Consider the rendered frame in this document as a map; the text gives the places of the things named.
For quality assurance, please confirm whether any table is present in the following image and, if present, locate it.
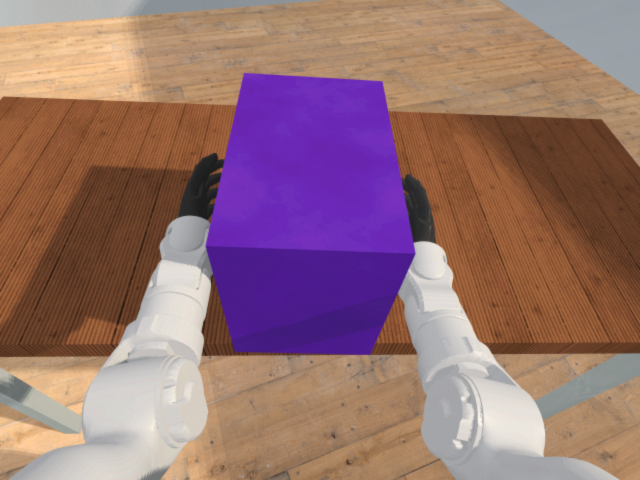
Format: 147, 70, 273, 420
0, 96, 640, 434

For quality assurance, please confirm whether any robot right upper arm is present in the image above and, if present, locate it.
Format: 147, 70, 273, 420
421, 372, 619, 480

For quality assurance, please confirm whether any robot left forearm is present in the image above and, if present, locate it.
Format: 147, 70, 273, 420
81, 216, 213, 439

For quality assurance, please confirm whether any robot right forearm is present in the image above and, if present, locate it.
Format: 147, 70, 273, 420
398, 241, 545, 447

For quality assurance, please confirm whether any right robot hand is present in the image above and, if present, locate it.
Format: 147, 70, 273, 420
401, 174, 436, 244

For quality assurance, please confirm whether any carton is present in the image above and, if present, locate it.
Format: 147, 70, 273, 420
206, 73, 416, 355

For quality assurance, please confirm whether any robot left upper arm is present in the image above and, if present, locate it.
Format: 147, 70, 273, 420
8, 354, 208, 480

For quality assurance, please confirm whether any left robot hand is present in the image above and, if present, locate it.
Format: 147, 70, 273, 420
178, 153, 225, 221

